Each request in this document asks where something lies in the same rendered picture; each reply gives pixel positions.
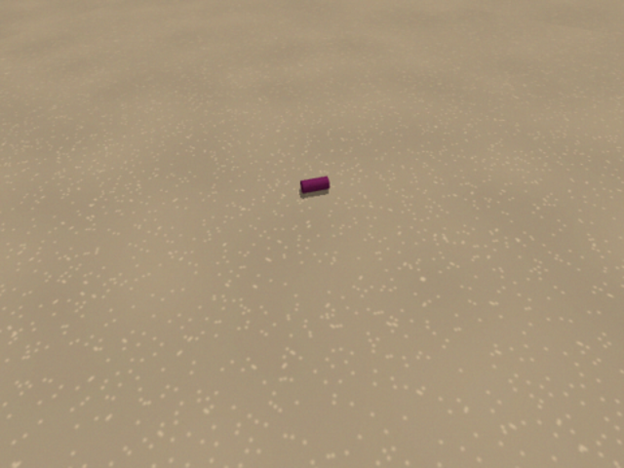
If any can can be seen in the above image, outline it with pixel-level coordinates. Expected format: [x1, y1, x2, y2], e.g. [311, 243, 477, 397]
[300, 176, 330, 193]

